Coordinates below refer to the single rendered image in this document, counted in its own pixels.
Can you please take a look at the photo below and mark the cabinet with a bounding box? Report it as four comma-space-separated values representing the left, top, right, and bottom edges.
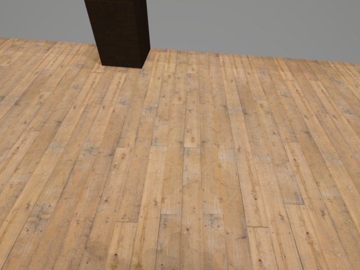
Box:
84, 0, 150, 69

